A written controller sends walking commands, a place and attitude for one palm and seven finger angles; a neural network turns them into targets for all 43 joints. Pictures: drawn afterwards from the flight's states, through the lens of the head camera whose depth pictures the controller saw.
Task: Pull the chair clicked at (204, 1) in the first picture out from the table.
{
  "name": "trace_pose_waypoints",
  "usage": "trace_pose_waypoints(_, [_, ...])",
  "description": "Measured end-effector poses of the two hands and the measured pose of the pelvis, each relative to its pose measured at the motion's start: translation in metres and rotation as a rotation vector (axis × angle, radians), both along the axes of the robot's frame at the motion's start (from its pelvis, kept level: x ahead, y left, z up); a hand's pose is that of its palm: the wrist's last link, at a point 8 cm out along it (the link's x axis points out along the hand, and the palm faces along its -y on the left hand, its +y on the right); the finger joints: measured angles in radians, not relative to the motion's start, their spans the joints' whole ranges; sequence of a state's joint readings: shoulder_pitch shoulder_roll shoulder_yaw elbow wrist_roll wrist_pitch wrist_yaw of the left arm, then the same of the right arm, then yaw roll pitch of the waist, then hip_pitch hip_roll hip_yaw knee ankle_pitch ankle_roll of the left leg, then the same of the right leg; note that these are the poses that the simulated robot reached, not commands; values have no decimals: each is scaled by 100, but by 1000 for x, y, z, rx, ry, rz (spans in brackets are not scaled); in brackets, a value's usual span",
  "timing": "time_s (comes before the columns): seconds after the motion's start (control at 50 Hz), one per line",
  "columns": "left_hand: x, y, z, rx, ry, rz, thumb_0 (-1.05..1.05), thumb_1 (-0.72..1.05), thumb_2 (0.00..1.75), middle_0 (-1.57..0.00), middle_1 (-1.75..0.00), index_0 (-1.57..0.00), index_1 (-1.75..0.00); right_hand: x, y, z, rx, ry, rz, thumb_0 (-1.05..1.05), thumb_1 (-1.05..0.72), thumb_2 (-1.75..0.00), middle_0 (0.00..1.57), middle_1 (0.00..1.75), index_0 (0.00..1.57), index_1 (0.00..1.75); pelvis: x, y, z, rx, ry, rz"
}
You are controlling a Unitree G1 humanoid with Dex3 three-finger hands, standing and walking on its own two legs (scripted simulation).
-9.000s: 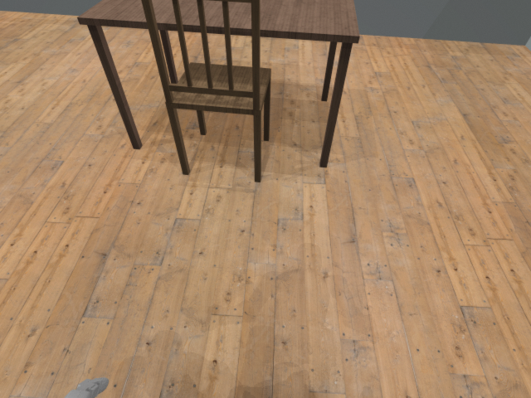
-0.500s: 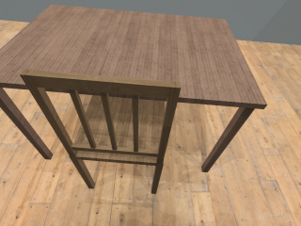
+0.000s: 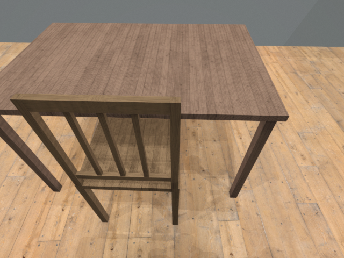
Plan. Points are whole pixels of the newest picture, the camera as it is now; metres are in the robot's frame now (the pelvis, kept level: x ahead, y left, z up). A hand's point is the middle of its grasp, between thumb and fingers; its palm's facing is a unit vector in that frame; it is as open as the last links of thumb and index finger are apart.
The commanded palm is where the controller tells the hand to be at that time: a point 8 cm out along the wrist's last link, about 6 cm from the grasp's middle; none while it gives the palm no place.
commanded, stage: come to a stop and stand still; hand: left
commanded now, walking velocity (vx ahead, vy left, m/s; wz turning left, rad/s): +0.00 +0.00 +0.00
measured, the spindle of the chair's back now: (113, 148) +0.45 +0.22 -0.07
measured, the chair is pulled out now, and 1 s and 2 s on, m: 0.00 0.00 0.00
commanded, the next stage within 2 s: look again from close up in 0.22 s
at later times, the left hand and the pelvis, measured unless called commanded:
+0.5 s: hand out of the picture -0.01 +0.17 -0.18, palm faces +0.05 -0.97 -0.23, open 7.4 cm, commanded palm none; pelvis +0.00 +0.00 -0.01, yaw +2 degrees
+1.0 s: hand out of the picture +0.04 +0.23 -0.18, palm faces +0.01 -0.98 -0.21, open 7.4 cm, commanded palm none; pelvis +0.01 +0.05 +0.00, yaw +0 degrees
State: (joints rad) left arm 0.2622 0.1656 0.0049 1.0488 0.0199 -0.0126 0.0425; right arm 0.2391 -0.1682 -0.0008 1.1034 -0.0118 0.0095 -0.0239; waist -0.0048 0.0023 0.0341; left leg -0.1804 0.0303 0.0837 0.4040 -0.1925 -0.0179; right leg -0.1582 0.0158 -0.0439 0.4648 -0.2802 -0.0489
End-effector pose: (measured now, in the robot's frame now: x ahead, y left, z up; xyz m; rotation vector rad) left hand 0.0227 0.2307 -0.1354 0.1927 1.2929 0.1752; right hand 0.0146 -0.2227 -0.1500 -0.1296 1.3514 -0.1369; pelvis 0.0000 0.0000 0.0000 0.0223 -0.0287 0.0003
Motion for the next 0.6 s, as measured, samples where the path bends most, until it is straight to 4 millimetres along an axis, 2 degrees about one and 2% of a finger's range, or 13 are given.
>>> trace_pose_waypoints(0.16, [-23,-14,-2,-21,49,15,0,92,90,-20,-30,-20,-30,-37,3,-2,24,90,-6,0,-92,-90,20,30,20,30,-3,-7,2,-4,-9,4])
trace_pose_waypoints(0.32, [-52,-31,-5,-61,124,35,0,91,90,-20,-30,-20,-30,-50,9,-1,44,131,-3,0,-91,-90,20,30,20,30,-4,-10,1,-7,-5,14])
trace_pose_waypoints(0.38, [-54,-28,-5,-53,123,31,0,91,90,-20,-30,-21,-30,-43,5,-6,38,100,-4,0,-91,-90,20,30,20,30,-6,-8,-3,-16,6,25])
trace_pose_waypoints(0.46, [-48,-16,-6,-23,97,44,0,90,90,-20,-30,-21,-30,-25,1,-10,18,55,1,0,-91,-90,20,30,20,30,-3,-3,-6,-29,13,38])
trace_pose_waypoints(0.6, [-16,5,-11,-15,29,42,0,90,90,-20,-30,-21,-30,12,7,-4,-19,-31,10,0,-91,-90,20,30,20,30,9,11,-8,-28,11,32])
